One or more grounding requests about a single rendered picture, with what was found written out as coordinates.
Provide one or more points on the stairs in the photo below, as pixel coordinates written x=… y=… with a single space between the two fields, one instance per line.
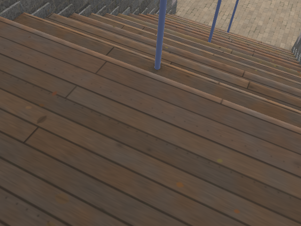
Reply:
x=247 y=72

